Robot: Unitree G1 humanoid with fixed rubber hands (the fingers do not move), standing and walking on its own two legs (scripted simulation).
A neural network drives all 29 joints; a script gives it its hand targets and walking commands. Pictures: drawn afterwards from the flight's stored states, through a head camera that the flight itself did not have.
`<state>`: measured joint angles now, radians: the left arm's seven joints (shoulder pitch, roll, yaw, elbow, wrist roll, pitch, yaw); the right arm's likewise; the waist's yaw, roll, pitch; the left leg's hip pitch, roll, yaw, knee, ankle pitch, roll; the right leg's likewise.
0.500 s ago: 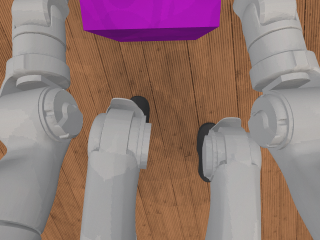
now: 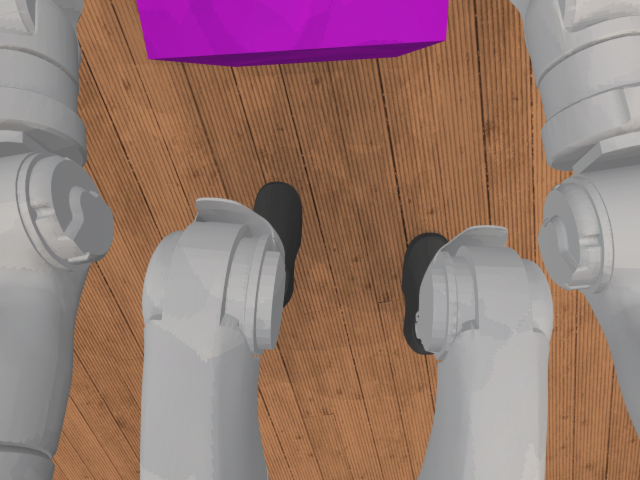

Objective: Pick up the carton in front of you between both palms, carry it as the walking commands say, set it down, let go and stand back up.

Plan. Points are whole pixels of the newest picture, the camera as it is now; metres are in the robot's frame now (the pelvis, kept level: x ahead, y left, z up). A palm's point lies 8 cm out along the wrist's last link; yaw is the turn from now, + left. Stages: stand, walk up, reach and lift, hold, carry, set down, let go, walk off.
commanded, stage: set down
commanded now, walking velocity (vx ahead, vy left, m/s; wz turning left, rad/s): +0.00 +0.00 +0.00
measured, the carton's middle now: out of the picture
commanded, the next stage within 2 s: let go in 1.06 s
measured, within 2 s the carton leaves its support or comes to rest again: neither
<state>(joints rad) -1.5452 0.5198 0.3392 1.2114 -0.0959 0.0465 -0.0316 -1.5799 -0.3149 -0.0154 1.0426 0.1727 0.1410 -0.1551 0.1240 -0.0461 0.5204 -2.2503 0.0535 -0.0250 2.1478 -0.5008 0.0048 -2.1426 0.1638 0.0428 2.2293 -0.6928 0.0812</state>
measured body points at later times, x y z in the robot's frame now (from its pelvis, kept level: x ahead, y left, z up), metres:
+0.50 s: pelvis +0.00 +0.00 +0.09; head +0.35 +0.08 +0.36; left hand +0.53 +0.33 -0.03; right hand +0.61 -0.04 -0.03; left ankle +0.13 +0.13 -0.34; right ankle +0.09 -0.12 -0.34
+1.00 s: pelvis +0.03 +0.01 +0.22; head +0.35 +0.08 +0.52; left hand +0.53 +0.35 +0.12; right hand +0.61 -0.04 +0.11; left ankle +0.13 +0.13 -0.34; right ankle +0.09 -0.12 -0.34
